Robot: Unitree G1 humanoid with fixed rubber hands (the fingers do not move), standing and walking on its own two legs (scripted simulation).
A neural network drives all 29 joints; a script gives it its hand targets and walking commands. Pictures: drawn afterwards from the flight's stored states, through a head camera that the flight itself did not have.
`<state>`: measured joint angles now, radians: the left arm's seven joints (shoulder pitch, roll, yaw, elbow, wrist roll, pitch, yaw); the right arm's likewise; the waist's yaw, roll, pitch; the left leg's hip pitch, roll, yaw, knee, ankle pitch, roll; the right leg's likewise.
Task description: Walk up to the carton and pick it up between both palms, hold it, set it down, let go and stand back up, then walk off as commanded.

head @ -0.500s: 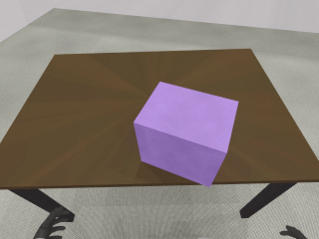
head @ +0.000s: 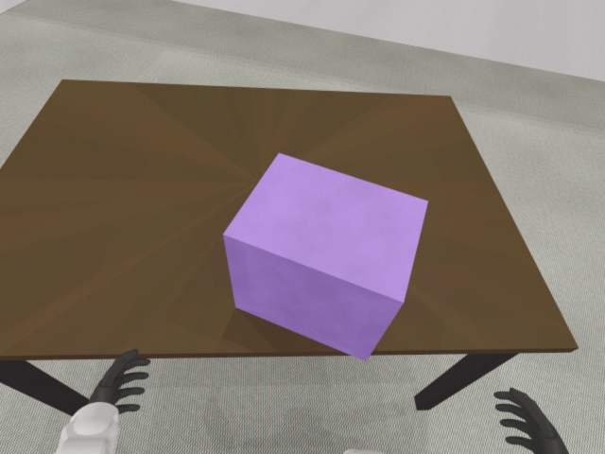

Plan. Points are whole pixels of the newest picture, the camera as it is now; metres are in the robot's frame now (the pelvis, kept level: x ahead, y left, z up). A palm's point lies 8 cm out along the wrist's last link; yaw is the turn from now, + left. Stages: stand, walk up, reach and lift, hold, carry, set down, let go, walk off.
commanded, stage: reach and lift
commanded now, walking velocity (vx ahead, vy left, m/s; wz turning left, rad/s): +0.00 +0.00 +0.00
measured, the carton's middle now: (323, 259) +0.40 +0.00 -0.02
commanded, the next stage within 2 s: none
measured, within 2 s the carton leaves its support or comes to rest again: neither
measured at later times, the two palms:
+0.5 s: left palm (41, 417) +0.17 +0.34 -0.04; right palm out of the picture +0.13 -0.20 -0.04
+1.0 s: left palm (56, 378) +0.21 +0.32 -0.01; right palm (463, 427) +0.16 -0.17 -0.01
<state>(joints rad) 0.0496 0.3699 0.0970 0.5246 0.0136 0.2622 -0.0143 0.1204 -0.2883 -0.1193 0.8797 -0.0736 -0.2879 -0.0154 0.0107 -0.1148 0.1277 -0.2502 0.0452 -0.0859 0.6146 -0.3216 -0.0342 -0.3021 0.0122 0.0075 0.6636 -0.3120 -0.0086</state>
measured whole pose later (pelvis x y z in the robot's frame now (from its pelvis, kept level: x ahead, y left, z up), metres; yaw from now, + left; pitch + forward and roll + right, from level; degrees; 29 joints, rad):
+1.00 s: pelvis +0.02 +0.02 +0.01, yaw -1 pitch -7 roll +0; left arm 0.18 0.48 0.10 0.44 -0.18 -0.04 -0.26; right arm 0.41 0.00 0.05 0.22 0.06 -0.17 -0.30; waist 0.01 -0.03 0.15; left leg -0.06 0.05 -0.06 0.47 -0.29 -0.03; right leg -0.09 0.01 0.03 0.48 -0.26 0.01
